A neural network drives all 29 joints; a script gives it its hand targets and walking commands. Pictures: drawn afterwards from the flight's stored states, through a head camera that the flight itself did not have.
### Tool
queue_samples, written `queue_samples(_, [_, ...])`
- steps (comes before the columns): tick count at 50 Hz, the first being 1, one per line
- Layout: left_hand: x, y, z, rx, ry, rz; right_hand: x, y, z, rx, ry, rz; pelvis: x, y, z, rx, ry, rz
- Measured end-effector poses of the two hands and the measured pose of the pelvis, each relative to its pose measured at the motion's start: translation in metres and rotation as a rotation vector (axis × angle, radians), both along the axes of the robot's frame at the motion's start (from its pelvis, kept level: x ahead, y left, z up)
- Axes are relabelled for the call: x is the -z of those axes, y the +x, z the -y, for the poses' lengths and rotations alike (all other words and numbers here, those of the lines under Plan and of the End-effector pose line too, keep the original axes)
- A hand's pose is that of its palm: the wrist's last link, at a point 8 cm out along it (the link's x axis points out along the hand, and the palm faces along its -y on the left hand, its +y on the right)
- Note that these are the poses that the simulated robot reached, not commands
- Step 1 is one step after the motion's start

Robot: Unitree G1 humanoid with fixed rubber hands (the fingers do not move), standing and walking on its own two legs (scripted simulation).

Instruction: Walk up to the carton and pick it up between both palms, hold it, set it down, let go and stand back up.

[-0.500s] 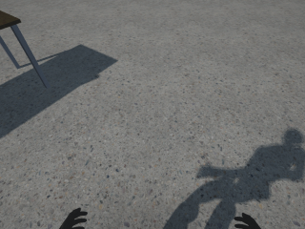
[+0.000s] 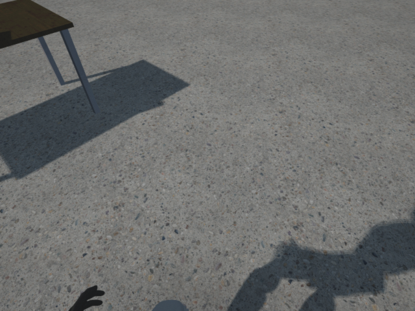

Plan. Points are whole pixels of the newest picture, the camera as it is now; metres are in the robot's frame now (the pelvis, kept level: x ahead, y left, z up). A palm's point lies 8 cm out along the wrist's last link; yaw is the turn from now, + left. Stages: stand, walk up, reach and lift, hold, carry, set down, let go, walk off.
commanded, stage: walk up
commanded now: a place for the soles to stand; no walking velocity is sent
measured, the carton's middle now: out of the picture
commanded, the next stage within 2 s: none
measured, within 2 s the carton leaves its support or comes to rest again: neither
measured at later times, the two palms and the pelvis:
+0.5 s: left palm (5, 266) +0.22 +0.46 -0.09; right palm (260, 274) +0.22 -0.09 -0.09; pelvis +0.14 +0.18 +0.00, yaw +17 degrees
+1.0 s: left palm out of the picture +0.21 +0.52 -0.08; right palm (185, 149) +0.60 +0.10 -0.10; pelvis +0.36 +0.27 +0.01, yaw +32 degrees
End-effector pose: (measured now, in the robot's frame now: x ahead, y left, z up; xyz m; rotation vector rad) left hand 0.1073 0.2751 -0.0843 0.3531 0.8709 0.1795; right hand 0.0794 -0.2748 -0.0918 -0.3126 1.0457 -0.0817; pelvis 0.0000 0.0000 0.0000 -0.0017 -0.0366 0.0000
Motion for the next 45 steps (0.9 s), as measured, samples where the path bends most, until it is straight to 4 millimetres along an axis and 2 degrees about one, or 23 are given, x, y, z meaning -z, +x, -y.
queue_samples(3, [0.0,-0.023,-0.035,-0.084,0.032,-0.05,-0.007,0.029,-0.01,-0.046,-0.004,0.02,-0.002,0.01,-0.018,-0.048,-0.007,0.01])
queue_samples(5, [0.002,-0.032,-0.059,-0.136,0.039,-0.068,-0.009,0.05,-0.025,-0.077,0.002,0.031,-0.001,0.018,-0.032,-0.084,-0.014,0.016])
queue_samples(7, [0.007,-0.035,-0.083,-0.176,0.037,-0.071,-0.011,0.074,-0.046,-0.111,0.009,0.046,0.002,0.028,-0.047,-0.117,-0.023,0.018])
queue_samples(10, [0.023,-0.028,-0.119,-0.214,0.026,-0.06,-0.011,0.111,-0.085,-0.16,0.01,0.087,0.012,0.046,-0.075,-0.162,-0.04,0.019])
queue_samples(13, [0.05,-0.01,-0.156,-0.232,0.006,-0.051,-0.005,0.141,-0.123,-0.177,-0.021,0.137,0.031,0.068,-0.108,-0.2,-0.026,0.018])
queue_samples(16, [0.065,0.017,-0.17,-0.218,-0.055,-0.054,0.003,0.15,-0.151,-0.159,-0.044,0.146,0.039,0.082,-0.132,-0.222,-0.01,0.016])
queue_samples(19, [0.051,0.052,-0.17,-0.182,-0.11,-0.021,0.002,0.143,-0.167,-0.116,-0.042,0.082,0.026,0.098,-0.149,-0.229,-0.01,0.016])
queue_samples(23, [0.016,0.097,-0.178,-0.156,-0.121,0.059,-0.001,0.136,-0.178,-0.115,-0.056,-0.026,0.007,0.122,-0.171,-0.276,-0.011,0.016])
queue_samples(25, [0.003,0.111,-0.188,-0.164,-0.108,0.077,0.003,0.141,-0.184,-0.124,-0.053,-0.075,0.002,0.137,-0.18,-0.297,-0.007,0.01])
queue_samples(28, [-0.008,0.127,-0.206,-0.2,-0.081,0.072,0.011,0.161,-0.196,-0.14,-0.028,-0.117,-0.001,0.163,-0.192,-0.325,0.003,-0.003])
queue_samples(32, [-0.015,0.155,-0.223,-0.251,-0.05,0.075,0.023,0.209,-0.215,-0.171,0.011,-0.123,0.002,0.205,-0.201,-0.36,0.019,-0.018])
queue_samples(35, [-0.012,0.182,-0.229,-0.287,-0.019,0.097,0.036,0.257,-0.227,-0.211,0.034,-0.112,0.011,0.242,-0.206,-0.385,0.025,-0.023])
queue_samples(37, [-0.01,0.192,-0.23,-0.315,0.002,0.103,0.043,0.292,-0.238,-0.26,0.041,-0.11,0.015,0.262,-0.21,-0.407,-0.013,-0.01])
queue_samples(40, [-0.009,0.182,-0.234,-0.397,0.027,0.065,0.037,0.345,-0.263,-0.364,0.035,-0.105,0.011,0.289,-0.216,-0.456,0.01,-0.001])
queue_samples(45, [-0.015,0.136,-0.234,-0.566,0.013,-0.083,0.016,0.444,-0.307,-0.503,0.033,-0.02,-0.005,0.326,-0.242,-0.507,0.026,0.012])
